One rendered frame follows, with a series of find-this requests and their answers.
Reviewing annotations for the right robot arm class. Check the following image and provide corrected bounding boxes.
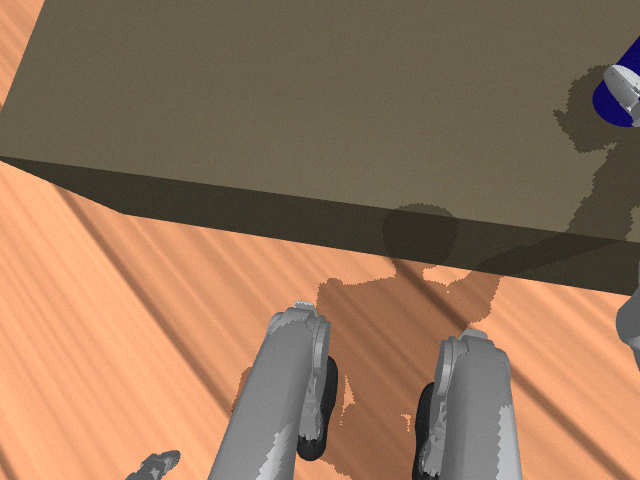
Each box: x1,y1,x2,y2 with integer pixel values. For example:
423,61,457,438
616,261,640,371

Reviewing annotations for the right robot foot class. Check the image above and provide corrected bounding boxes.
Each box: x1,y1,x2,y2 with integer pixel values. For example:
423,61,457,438
412,382,440,480

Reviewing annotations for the right robot hand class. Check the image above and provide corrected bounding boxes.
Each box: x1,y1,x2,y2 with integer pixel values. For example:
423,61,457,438
603,65,640,127

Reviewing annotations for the left robot hand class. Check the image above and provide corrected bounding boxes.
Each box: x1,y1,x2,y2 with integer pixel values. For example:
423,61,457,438
125,450,181,480

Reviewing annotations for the can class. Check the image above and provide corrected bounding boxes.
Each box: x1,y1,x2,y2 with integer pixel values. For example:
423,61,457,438
593,36,640,127

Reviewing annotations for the left robot foot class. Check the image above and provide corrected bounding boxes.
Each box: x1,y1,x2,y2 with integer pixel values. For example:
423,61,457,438
297,356,338,461

